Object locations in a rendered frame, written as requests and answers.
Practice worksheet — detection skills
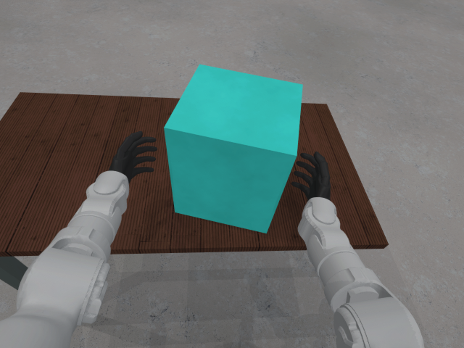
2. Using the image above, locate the right robot hand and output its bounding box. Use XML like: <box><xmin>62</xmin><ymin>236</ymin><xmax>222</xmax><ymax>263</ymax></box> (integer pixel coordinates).
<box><xmin>291</xmin><ymin>152</ymin><xmax>331</xmax><ymax>201</ymax></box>

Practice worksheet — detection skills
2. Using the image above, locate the right robot upper arm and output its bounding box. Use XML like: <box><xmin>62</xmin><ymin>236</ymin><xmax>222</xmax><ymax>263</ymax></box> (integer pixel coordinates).
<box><xmin>333</xmin><ymin>297</ymin><xmax>423</xmax><ymax>348</ymax></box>

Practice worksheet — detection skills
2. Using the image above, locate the carton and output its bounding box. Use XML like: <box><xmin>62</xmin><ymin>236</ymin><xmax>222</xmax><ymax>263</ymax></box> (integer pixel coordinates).
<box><xmin>164</xmin><ymin>65</ymin><xmax>303</xmax><ymax>233</ymax></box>

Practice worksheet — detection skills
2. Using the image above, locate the robot right forearm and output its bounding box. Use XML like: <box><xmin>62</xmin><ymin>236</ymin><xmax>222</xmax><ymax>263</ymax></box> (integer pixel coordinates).
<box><xmin>298</xmin><ymin>197</ymin><xmax>424</xmax><ymax>348</ymax></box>

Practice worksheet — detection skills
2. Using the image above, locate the robot left forearm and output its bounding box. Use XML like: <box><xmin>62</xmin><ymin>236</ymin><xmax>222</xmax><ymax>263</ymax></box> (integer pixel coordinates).
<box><xmin>16</xmin><ymin>170</ymin><xmax>129</xmax><ymax>311</ymax></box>

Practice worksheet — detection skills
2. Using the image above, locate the table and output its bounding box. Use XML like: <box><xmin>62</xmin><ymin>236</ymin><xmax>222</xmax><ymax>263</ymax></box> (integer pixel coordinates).
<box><xmin>0</xmin><ymin>92</ymin><xmax>389</xmax><ymax>290</ymax></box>

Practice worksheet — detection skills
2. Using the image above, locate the left robot hand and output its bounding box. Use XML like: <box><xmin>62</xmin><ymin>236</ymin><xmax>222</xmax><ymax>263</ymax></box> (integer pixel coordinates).
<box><xmin>108</xmin><ymin>131</ymin><xmax>157</xmax><ymax>183</ymax></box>

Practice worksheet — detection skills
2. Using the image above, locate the left robot upper arm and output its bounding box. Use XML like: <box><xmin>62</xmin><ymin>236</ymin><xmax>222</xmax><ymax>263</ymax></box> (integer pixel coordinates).
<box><xmin>0</xmin><ymin>248</ymin><xmax>110</xmax><ymax>348</ymax></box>

